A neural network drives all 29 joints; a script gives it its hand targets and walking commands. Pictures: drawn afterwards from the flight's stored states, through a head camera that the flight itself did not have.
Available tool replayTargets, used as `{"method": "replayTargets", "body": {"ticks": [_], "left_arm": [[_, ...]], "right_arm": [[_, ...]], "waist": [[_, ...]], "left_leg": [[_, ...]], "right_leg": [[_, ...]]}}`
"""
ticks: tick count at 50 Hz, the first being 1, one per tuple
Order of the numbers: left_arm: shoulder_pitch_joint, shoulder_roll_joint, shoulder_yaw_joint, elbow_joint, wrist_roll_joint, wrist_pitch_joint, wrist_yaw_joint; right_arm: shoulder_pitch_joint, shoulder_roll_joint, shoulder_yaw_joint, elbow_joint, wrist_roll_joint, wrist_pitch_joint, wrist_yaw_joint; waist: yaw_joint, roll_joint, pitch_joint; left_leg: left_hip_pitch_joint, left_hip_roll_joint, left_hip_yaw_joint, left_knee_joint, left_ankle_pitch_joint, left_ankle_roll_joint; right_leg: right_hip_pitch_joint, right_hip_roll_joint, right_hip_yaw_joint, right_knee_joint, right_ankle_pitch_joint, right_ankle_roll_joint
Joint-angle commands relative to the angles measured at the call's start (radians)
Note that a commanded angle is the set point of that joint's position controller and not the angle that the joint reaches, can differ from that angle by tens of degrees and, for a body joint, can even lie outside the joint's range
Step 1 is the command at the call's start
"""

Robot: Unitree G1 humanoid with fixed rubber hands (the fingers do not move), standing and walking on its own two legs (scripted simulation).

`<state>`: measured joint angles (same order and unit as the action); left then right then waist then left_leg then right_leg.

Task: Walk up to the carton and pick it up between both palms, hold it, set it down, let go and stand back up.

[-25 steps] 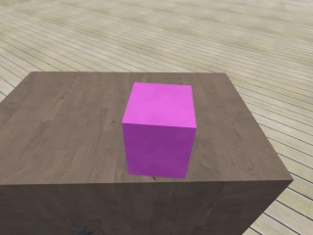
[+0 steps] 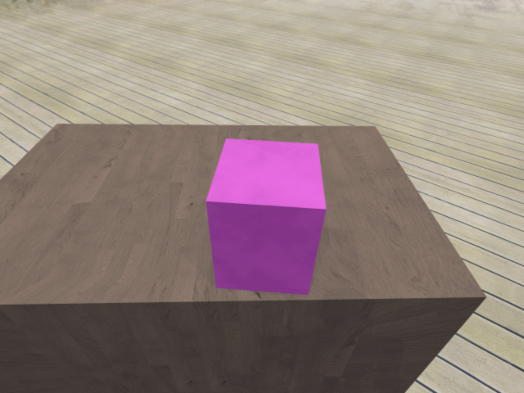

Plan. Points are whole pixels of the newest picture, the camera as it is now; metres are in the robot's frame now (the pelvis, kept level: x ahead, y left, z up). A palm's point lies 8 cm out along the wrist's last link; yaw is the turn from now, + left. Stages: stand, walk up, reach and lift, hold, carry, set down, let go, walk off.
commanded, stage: stand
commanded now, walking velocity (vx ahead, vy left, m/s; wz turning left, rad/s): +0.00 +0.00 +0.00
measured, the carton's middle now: (266, 216) +0.49 -0.01 +0.01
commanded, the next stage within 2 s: none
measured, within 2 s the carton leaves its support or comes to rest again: neither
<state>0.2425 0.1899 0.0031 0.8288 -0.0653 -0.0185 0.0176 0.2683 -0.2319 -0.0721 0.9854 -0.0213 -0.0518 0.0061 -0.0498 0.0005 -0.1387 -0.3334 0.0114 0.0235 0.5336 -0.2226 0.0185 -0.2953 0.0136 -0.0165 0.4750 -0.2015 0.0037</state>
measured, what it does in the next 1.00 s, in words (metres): stands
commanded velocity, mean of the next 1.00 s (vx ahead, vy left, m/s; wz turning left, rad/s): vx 0.00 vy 0.00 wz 0.00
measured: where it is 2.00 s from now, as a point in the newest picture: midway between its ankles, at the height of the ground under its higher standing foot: outside the picture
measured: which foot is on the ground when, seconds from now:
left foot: down 0.00-1.00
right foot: down 0.00-1.00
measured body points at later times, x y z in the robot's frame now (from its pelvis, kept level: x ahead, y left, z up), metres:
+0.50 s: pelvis -0.01 +0.00 +0.00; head -0.05 +0.01 +0.45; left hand +0.11 +0.23 -0.13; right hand +0.04 -0.27 -0.13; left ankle +0.04 +0.10 -0.74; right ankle +0.03 -0.12 -0.74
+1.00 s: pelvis -0.01 +0.00 +0.00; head -0.04 +0.01 +0.45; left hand +0.10 +0.23 -0.13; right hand +0.03 -0.28 -0.13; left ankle +0.04 +0.10 -0.74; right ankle +0.03 -0.12 -0.74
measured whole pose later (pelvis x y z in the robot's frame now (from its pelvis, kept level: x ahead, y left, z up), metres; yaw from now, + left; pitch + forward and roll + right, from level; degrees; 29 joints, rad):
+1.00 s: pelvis -0.01 +0.00 +0.00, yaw +0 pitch +0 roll -1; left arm 0.24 0.19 0.00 0.88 -0.07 -0.02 0.02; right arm 0.27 -0.25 -0.07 1.02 -0.02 -0.04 0.01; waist -0.05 0.00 -0.10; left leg -0.33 0.01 0.02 0.52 -0.20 0.02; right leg -0.30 0.01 -0.02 0.47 -0.19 0.00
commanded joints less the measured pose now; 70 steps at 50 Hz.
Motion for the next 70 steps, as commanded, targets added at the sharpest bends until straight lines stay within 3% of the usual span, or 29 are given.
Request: {"method": "replayTargets", "body": {"ticks": [1,12,22,23,30,36,38,41,45,49,56,60,63,68,70], "left_arm": [[-0.022,0.288,0.067,0.028,0.107,-0.05,0.0],[-0.01,0.292,0.065,0.059,0.104,-0.048,-0.003],[-0.021,0.293,0.066,0.079,0.104,-0.046,0.0],[-0.034,0.307,0.068,0.073,0.109,-0.045,-0.002],[-0.033,0.293,0.064,0.08,0.102,-0.047,-0.003],[-0.033,0.303,0.068,0.081,0.101,-0.042,-0.002],[-0.038,0.288,0.063,0.081,0.101,-0.039,-0.003],[-0.041,0.295,0.066,0.083,0.101,-0.042,-0.004],[-0.028,0.295,0.066,0.086,0.1,-0.042,-0.004],[-0.041,0.308,0.069,0.079,0.102,-0.044,-0.002],[-0.034,0.29,0.067,0.08,0.099,-0.04,-0.003],[-0.037,0.307,0.073,0.085,0.104,-0.039,-0.003],[-0.045,0.305,0.072,0.082,0.102,-0.04,-0.006],[-0.046,0.303,0.07,0.081,0.103,-0.038,-0.005],[-0.044,0.306,0.071,0.081,0.102,-0.037,-0.005]], "right_arm": [[-0.043,-0.263,-0.018,-0.059,-0.009,-0.026,-0.009],[-0.054,-0.28,-0.021,-0.038,-0.005,-0.019,-0.01],[-0.057,-0.279,-0.019,-0.022,-0.007,-0.02,-0.009],[-0.048,-0.285,-0.024,-0.021,-0.001,-0.019,-0.009],[-0.056,-0.292,-0.02,-0.023,-0.006,-0.017,-0.01],[-0.063,-0.286,-0.018,-0.015,-0.005,-0.019,-0.012],[-0.06,-0.295,-0.022,-0.019,-0.004,-0.02,-0.01],[-0.064,-0.285,-0.019,-0.021,-0.003,-0.018,-0.009],[-0.069,-0.297,-0.021,-0.02,-0.004,-0.017,-0.012],[-0.069,-0.288,-0.022,-0.02,-0.001,-0.014,-0.008],[-0.065,-0.304,-0.022,-0.016,-0.005,-0.014,-0.01],[-0.067,-0.291,-0.021,-0.017,-0.002,-0.013,-0.01],[-0.06,-0.302,-0.022,-0.015,-0.004,-0.011,-0.009],[-0.065,-0.297,-0.024,-0.018,-0.004,-0.013,-0.01],[-0.078,-0.296,-0.022,-0.024,-0.004,-0.011,-0.008]], "waist": [[0.059,0.007,0.104],[0.06,0.021,0.145],[0.061,0.026,0.13],[0.049,0.008,0.126],[0.06,0.022,0.126],[0.067,0.01,0.124],[0.059,0.041,0.12],[0.059,0.014,0.126],[0.066,0.023,0.142],[0.055,0.001,0.136],[0.063,0.037,0.131],[0.058,0.017,0.141],[0.06,0.037,0.153],[0.056,-0.001,0.123],[0.062,0.008,0.141]], "left_leg": [[0.086,0.138,-0.151,-0.205,-0.054,0.021],[0.048,0.15,-0.18,-0.252,-0.183,0.023],[0.068,0.144,-0.168,-0.238,-0.131,0.025],[0.077,0.144,-0.17,-0.237,-0.125,0.023],[0.083,0.145,-0.164,-0.235,-0.093,0.024],[0.074,0.146,-0.17,-0.238,-0.104,0.026],[0.078,0.154,-0.175,-0.246,-0.127,0.025],[0.068,0.16,-0.189,-0.261,-0.142,0.027],[0.063,0.149,-0.171,-0.246,-0.144,0.021],[0.081,0.142,-0.157,-0.236,-0.126,0.022],[0.079,0.155,-0.177,-0.256,-0.167,0.026],[0.068,0.151,-0.172,-0.248,-0.16,0.027],[0.063,0.149,-0.171,-0.246,-0.172,0.027],[0.072,0.147,-0.175,-0.241,-0.158,0.028],[0.058,0.144,-0.17,-0.234,-0.154,0.025]], "right_leg": [[0.055,-0.11,0.123,-0.104,-0.036,-0.055],[0.032,-0.098,0.113,-0.098,-0.091,-0.053],[0.055,-0.106,0.122,-0.102,-0.061,-0.056],[0.051,-0.108,0.121,-0.103,-0.065,-0.059],[0.051,-0.11,0.123,-0.1,-0.057,-0.053],[0.058,-0.109,0.122,-0.098,-0.055,-0.059],[0.054,-0.106,0.118,-0.092,-0.052,-0.059],[0.056,-0.102,0.112,-0.087,-0.055,-0.056],[0.052,-0.107,0.121,-0.104,-0.063,-0.059],[0.04,-0.111,0.131,-0.111,-0.073,-0.06],[0.048,-0.102,0.12,-0.098,-0.071,-0.058],[0.053,-0.106,0.117,-0.101,-0.077,-0.06],[0.044,-0.108,0.126,-0.104,-0.085,-0.06],[0.063,-0.109,0.122,-0.102,-0.094,-0.061],[0.058,-0.113,0.125,-0.11,-0.092,-0.062]]}}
